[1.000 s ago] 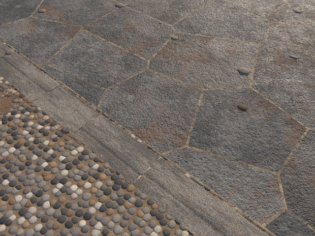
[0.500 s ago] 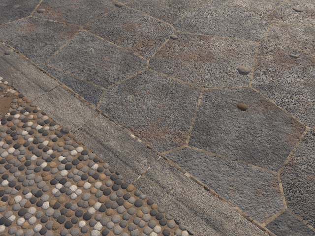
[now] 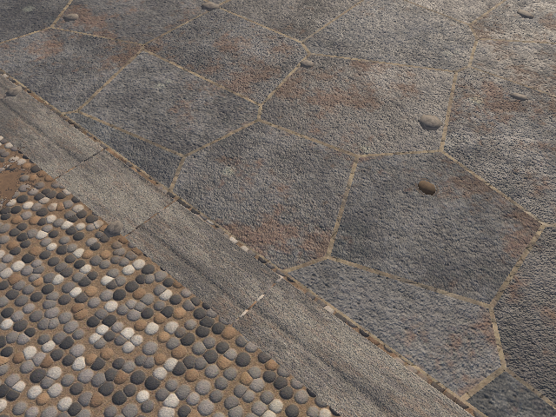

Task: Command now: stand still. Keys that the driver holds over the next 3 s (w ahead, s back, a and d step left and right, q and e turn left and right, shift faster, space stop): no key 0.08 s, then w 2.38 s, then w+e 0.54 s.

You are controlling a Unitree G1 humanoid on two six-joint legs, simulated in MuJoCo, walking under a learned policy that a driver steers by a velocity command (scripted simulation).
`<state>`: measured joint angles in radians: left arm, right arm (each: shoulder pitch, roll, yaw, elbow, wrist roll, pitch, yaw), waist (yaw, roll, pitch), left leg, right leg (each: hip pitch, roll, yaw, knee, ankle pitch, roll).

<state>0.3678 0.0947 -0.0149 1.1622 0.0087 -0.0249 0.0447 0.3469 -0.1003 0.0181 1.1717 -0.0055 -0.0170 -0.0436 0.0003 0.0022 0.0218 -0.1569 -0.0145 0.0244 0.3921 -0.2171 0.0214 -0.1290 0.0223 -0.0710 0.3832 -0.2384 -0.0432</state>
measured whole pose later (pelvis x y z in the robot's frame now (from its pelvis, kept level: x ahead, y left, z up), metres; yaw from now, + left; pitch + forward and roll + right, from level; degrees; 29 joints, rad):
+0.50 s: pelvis +0.09 +0.05 -0.01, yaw +0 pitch +0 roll +0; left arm 0.45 0.17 0.05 1.13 0.03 -0.05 0.00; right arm 0.32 -0.15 -0.05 1.03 -0.02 -0.08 0.00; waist 0.00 -0.04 0.00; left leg -0.26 -0.01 0.11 0.55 -0.29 0.07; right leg -0.23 -0.02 -0.03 0.85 -0.45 -0.09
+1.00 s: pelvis +0.36 +0.03 -0.02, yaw +1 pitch +0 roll -1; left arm 0.12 0.19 0.07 0.97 0.02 -0.08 -0.01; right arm 0.43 -0.15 -0.03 1.08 -0.01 -0.09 0.00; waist -0.01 0.01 0.08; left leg -0.19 -0.01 0.01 1.15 -0.38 0.10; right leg -0.40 0.06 -0.15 0.56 -0.18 -0.13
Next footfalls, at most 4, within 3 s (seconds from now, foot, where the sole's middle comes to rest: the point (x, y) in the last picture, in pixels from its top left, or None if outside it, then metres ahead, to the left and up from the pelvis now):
0.44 left None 0.13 0.13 -0.78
0.92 right None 0.48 -0.02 -0.78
1.48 left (238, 315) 0.80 0.14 -0.78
2.04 right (300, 228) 1.11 -0.03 -0.78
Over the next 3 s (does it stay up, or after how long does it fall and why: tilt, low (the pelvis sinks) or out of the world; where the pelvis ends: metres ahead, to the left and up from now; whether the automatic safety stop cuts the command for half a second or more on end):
stays up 1.45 0.06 0.00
